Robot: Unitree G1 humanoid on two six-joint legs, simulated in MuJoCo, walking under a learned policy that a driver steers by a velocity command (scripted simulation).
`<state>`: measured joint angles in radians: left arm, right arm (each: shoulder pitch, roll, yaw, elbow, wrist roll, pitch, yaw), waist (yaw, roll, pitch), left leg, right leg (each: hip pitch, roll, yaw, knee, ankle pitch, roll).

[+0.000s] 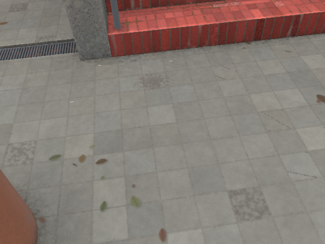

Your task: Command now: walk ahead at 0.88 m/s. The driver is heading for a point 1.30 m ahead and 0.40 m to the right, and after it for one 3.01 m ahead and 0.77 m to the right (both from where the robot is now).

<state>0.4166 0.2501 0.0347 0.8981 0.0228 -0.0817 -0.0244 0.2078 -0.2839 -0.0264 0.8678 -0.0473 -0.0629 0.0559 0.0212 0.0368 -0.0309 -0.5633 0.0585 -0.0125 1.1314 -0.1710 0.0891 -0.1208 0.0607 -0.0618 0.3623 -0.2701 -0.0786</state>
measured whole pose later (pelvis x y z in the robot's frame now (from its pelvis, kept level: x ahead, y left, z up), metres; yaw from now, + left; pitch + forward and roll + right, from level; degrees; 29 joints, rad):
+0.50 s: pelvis +0.42 +0.02 -0.01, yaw -1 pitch +0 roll +2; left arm 0.22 0.25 0.02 0.86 0.04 -0.08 -0.03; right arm 0.39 -0.28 -0.05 0.99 -0.03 -0.09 0.01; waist -0.01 -0.02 0.02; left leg -0.16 -0.12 0.11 0.40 -0.24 0.11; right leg -0.56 -0.08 0.05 1.25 -0.25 -0.10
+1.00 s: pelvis +0.91 -0.06 -0.01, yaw -20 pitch +0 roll -1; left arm 0.47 0.30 0.07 0.96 0.01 -0.06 -0.01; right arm 0.05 -0.23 0.02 0.69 -0.07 -0.09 0.01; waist 0.05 0.00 0.03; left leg -0.67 0.13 -0.10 1.12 -0.29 -0.03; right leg -0.12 0.23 0.07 0.37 -0.24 -0.19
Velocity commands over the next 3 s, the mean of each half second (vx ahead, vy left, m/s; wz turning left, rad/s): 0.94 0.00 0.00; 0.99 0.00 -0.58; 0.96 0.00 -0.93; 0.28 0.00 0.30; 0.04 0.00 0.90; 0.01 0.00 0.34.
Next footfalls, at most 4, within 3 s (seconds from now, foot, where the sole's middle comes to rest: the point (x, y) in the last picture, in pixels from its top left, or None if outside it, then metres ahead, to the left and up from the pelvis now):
0.30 left None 0.45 0.08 -0.78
0.78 right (195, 169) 0.90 -0.08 -0.78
1.20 left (187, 103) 1.37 -0.05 -0.78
1.60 right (253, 86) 1.51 -0.47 -0.78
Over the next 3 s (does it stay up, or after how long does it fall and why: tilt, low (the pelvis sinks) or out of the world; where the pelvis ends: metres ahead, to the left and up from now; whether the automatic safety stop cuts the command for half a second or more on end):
stays up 1.55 -0.37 0.00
